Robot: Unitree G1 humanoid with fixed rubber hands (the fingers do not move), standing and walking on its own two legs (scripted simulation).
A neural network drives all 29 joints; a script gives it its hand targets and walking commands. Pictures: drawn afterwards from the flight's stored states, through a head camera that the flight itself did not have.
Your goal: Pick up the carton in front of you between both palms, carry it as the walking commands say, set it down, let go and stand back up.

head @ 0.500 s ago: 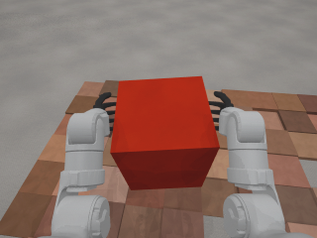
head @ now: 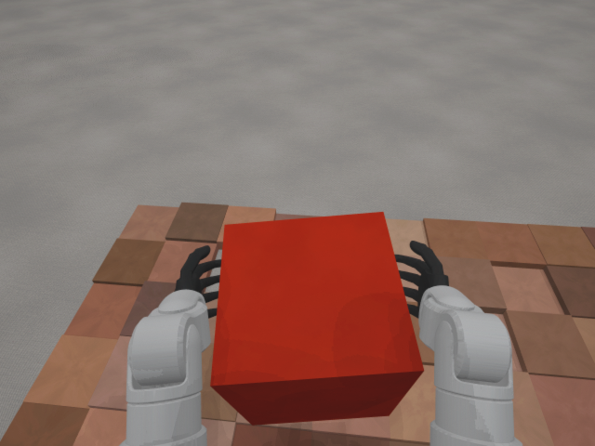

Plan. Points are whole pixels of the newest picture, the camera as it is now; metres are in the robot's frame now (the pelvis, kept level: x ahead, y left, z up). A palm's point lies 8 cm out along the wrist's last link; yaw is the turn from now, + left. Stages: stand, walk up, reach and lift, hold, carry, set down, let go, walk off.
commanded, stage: carry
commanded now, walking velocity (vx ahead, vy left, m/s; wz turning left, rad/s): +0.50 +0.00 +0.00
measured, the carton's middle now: (312, 327) +0.29 +0.00 +0.01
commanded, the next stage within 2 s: none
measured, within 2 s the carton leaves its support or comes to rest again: neither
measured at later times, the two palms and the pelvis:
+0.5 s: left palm (198, 133) +0.65 +0.21 +0.10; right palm (352, 129) +0.64 -0.09 +0.11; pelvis +0.32 +0.05 -0.01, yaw +0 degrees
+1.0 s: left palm (223, 57) +0.99 +0.20 +0.11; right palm (336, 49) +1.02 -0.09 +0.12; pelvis +0.62 +0.03 +0.02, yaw +2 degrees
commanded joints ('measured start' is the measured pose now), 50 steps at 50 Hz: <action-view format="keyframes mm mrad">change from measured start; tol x32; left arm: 1 -409 -935 -692 -48 -433 11 -281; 37 -1307 -960 -382 456 -496 -65 -177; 50 -1393 -1017 -473 76 -565 4 -190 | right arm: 1 -446 925 724 -31 417 34 273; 11 -373 979 724 31 392 6 256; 31 -1286 966 534 356 577 -66 203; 50 -1214 1045 463 290 458 16 146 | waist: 1 28 -209 -400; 18 7 -141 -133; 22 -70 349 -382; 50 95 -164 -470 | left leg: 1 -548 -49 -110 514 -134 -18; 20 -60 -51 106 -269 236 -1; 22 383 330 -546 -368 217 206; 30 81 243 -348 -400 -5 210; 42 152 89 31 -34 776 41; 45 -615 -117 -55 513 -215 -60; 50 -709 -26 -147 200 -99 -32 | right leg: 1 717 -358 567 -165 70 -176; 18 337 -220 136 -220 -147 -14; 25 -351 -52 234 873 -501 14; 37 -284 -69 123 319 -268 26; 42 200 42 -9 -66 -62 -2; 45 880 -305 621 4 349 -248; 50 832 -254 451 -4 326 -115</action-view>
